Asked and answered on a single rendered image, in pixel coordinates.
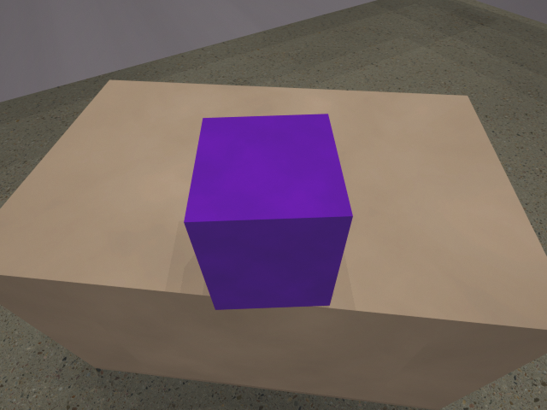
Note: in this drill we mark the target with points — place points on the carton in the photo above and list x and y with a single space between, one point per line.
268 213

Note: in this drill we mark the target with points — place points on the pedestal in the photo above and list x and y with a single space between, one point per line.
441 290

